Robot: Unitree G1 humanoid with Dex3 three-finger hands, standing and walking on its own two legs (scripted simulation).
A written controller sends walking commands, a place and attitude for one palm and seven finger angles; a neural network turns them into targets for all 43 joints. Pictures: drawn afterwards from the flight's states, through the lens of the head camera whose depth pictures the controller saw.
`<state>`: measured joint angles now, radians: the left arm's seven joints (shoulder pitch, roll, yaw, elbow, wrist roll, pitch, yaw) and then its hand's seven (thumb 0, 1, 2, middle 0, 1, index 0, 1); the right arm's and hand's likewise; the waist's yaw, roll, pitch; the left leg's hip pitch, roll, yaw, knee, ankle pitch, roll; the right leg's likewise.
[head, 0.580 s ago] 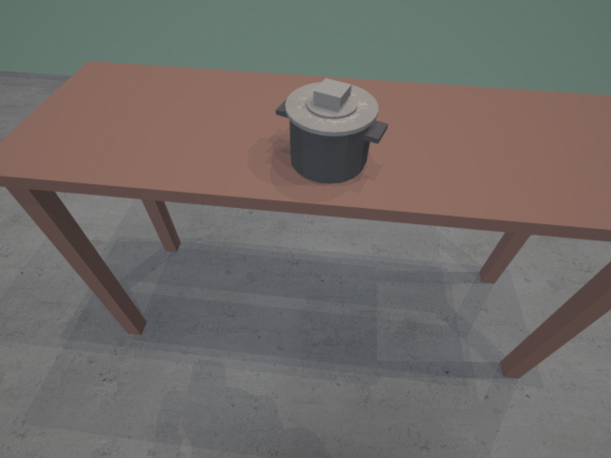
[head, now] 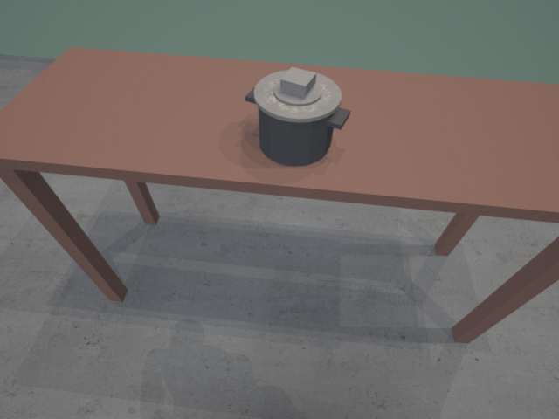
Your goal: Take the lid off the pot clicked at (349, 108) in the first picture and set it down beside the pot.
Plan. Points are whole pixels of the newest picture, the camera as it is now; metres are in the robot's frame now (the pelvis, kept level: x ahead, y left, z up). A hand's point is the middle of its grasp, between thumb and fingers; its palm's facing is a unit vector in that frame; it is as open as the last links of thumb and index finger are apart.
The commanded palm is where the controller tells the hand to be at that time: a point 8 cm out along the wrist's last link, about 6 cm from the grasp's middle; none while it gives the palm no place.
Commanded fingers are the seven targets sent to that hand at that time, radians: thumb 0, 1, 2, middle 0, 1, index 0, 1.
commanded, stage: look at it before walking up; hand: left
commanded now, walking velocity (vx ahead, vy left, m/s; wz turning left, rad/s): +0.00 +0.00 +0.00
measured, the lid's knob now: (298, 81) +0.65 +0.01 +0.14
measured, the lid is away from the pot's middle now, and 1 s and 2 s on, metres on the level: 0.00 0.00 0.00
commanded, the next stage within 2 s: take the last steps up to it in 0.06 s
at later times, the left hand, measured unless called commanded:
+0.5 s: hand out of the picture +0.05 +0.16 -0.17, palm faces +0.04 -0.98 -0.22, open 7.4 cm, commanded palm none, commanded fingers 0.00 0.90 0.90 -0.20 -0.30 -0.20 -0.30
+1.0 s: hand (189, 387) +0.20 +0.17 -0.18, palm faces -0.01 -0.98 -0.20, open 7.4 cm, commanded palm none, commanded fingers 0.00 0.90 0.90 -0.20 -0.30 -0.20 -0.30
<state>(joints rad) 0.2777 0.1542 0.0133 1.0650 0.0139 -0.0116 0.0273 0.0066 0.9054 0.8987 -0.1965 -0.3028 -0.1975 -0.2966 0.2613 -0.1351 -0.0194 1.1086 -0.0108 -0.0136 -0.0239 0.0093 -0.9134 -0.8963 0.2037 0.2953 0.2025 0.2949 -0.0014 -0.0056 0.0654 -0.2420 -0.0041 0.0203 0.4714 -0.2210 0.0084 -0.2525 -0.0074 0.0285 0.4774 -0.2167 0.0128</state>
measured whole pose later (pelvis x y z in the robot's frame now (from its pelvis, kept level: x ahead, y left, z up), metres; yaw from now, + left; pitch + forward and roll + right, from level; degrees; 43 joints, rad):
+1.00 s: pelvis +0.12 -0.02 +0.00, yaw -5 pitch +0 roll -1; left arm 0.20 0.20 0.07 0.95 0.01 0.02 0.05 0.01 0.91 0.90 -0.20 -0.30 -0.20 -0.30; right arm 0.11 -0.11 -0.02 0.96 -0.01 -0.01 -0.05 -0.01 -0.93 -0.90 0.21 0.30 0.21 0.30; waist 0.01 -0.05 0.12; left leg -0.32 0.01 0.06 0.48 -0.17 0.05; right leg -0.38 0.01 0.07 1.02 -0.53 0.01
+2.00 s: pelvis +0.07 -0.05 +0.00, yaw -4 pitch -1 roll -1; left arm 0.38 0.17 0.01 1.08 0.02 -0.01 0.03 0.01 0.91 0.90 -0.20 -0.30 -0.20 -0.30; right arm 0.30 -0.14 -0.03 1.08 -0.01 0.00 -0.02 0.02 -0.93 -0.90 0.20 0.30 0.20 0.30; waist 0.01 -0.03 0.00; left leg -0.34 -0.01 0.00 0.50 -0.14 0.03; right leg -0.23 -0.01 0.01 0.51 -0.26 0.02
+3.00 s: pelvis +0.11 -0.06 +0.00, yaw -5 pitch -2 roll +0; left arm 0.32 0.15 0.01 1.11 0.01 -0.02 0.03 0.01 0.91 0.90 -0.20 -0.30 -0.20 -0.30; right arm 0.27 -0.13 -0.01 1.13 0.00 -0.02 -0.03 0.02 -0.93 -0.90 0.20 0.30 0.20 0.29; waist 0.01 -0.03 0.03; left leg -0.24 -0.01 0.00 0.46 -0.19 0.01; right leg -0.12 -0.01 0.01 0.45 -0.29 0.01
